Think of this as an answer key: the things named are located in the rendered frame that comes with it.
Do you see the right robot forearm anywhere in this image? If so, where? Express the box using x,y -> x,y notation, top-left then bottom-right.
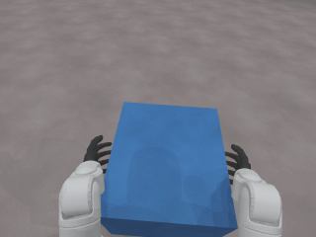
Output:
231,168 -> 282,237

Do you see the right robot hand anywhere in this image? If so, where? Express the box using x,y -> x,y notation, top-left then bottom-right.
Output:
224,144 -> 251,185

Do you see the left robot forearm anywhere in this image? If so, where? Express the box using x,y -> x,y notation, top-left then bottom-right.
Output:
58,160 -> 105,237

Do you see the carton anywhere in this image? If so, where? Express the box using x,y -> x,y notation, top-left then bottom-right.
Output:
100,102 -> 238,237

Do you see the left robot hand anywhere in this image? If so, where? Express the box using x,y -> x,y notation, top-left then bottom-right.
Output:
83,135 -> 112,174

